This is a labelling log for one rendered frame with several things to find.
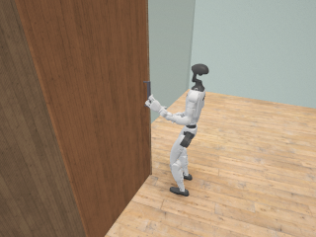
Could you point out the robot left upper arm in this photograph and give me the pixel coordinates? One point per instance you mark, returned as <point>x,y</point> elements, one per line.
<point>193,98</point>

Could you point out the left robot forearm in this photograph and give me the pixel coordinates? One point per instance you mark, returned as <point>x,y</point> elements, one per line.
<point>174,118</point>

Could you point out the handle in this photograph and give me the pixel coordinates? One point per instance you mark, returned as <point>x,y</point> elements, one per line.
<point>148,83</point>

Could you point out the left robot shin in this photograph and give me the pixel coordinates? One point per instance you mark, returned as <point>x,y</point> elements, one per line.
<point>178,175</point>

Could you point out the robot right hand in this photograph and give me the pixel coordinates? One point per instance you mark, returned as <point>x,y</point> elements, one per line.
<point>178,114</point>

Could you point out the right robot shin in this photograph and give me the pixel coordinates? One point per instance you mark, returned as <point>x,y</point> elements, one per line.
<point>185,163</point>

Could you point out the wardrobe door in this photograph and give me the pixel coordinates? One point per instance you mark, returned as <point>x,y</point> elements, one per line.
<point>91,60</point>
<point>36,198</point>

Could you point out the robot shin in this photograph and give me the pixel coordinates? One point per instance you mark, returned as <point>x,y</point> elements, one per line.
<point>185,163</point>
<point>178,175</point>

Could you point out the robot left hand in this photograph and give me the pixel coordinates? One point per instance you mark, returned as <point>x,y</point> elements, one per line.
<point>155,106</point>

